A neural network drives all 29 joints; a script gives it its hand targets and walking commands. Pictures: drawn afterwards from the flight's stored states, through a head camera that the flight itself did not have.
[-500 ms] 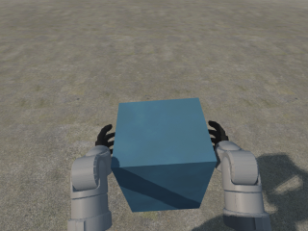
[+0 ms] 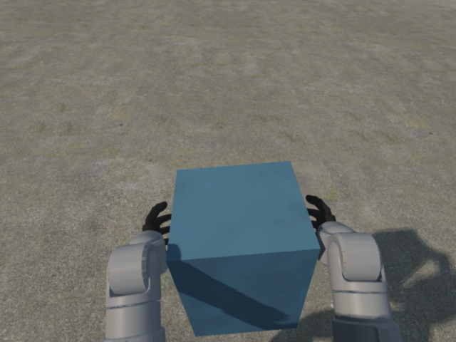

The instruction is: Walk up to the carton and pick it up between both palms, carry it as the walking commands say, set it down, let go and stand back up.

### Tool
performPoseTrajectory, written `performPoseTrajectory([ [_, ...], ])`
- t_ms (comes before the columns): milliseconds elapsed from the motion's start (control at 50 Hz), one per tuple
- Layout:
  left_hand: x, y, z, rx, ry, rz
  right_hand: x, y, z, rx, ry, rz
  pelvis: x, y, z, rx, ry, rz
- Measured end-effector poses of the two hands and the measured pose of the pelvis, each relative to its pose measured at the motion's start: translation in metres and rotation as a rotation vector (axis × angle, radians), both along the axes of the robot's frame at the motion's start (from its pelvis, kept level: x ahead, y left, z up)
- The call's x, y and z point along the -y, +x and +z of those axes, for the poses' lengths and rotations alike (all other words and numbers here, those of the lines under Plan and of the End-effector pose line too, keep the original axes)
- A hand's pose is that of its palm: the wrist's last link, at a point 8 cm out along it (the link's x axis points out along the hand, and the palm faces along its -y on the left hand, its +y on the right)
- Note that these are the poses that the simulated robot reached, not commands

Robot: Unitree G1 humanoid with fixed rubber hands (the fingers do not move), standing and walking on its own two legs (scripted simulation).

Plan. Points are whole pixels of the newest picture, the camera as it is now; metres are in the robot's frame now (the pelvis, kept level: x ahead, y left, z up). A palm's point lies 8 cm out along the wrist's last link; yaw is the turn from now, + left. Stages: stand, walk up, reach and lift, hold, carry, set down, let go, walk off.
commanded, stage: carry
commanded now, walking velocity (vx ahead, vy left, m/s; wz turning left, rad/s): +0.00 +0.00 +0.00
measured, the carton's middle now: (240, 253) +0.27 +0.01 +0.02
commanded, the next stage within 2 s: none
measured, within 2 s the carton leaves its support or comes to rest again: neither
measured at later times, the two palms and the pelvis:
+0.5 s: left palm (185, 273) +0.20 +0.10 +0.08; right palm (384, 288) +0.18 -0.19 +0.09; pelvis -0.08 -0.03 -0.01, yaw +1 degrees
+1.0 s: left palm (187, 318) +0.14 +0.09 +0.07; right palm (397, 321) +0.14 -0.20 +0.07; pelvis -0.13 -0.06 +0.00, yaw +0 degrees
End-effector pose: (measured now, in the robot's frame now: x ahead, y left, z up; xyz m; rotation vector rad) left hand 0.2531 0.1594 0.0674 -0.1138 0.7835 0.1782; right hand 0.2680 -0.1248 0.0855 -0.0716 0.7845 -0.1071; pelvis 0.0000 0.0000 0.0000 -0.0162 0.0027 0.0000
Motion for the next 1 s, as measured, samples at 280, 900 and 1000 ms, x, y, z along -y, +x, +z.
performPoseTrajectory([
  [280,0.021,-0.042,0.013,0.018,0.079,0.01,0.021,-0.047,-0.017,0.02,0.088,-0.003,0.017,-0.052,-0.001,0.004,0.013,0.012],
  [900,0.056,-0.11,0.001,0.005,0.067,-0.015,0.057,-0.116,-0.022,0.008,0.061,-0.009,0.05,-0.124,0.004,-0.022,0.021,0.003],
  [1000,0.07,-0.113,0.001,0.043,0.054,-0.047,0.072,-0.125,-0.015,0.044,0.042,-0.035,0.058,-0.13,0.004,-0.018,0.024,0.005],
])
